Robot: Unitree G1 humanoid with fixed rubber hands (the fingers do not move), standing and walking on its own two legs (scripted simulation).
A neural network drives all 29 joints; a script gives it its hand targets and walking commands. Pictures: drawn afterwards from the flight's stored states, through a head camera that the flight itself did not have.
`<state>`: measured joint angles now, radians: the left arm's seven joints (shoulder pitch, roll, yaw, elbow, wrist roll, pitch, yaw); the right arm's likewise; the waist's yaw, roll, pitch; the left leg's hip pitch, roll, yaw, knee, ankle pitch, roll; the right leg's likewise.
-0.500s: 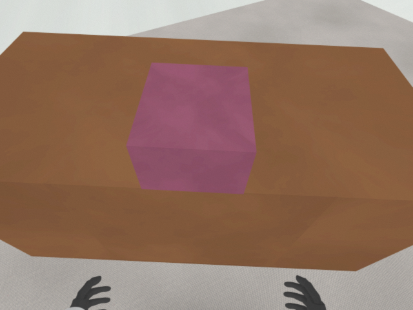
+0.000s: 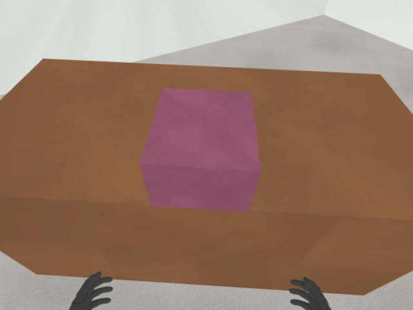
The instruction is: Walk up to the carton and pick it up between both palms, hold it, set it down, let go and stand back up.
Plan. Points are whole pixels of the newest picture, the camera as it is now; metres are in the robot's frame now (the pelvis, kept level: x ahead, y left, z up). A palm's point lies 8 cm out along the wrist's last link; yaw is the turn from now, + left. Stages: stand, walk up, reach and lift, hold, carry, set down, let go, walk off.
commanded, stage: reach and lift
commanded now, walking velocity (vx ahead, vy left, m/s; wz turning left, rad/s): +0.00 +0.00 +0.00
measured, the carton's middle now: (203, 146) +0.53 +0.03 +0.00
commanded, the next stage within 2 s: none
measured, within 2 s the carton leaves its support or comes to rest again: neither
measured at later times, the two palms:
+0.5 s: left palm (82, 277) +0.20 +0.25 -0.03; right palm (321, 282) +0.20 -0.20 -0.02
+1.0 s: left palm (79, 237) +0.26 +0.26 +0.02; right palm (319, 242) +0.26 -0.20 +0.01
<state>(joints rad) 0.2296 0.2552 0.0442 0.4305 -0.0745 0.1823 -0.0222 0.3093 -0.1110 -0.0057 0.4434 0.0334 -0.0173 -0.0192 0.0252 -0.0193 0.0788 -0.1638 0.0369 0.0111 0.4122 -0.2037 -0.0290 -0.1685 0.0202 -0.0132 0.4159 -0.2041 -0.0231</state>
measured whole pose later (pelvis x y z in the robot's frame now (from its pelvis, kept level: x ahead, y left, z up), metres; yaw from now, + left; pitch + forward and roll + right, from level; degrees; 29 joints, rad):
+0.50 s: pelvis +0.02 +0.02 +0.00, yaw -1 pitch -3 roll +0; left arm 0.25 0.24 -0.01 0.29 -0.13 0.06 0.03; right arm 0.29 -0.16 -0.02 0.33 0.12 -0.06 0.02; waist 0.04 -0.02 0.01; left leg -0.09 0.02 0.04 0.37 -0.22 -0.01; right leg -0.09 0.01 0.01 0.36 -0.21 0.00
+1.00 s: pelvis +0.04 +0.02 +0.00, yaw +0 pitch -3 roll -1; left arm 0.12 0.30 0.00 0.33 -0.22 -0.14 -0.01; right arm 0.15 -0.21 0.00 0.34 0.25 -0.20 -0.03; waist 0.03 0.00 0.02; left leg -0.09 0.02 0.02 0.38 -0.25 -0.01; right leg -0.08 0.01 0.00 0.35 -0.22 0.00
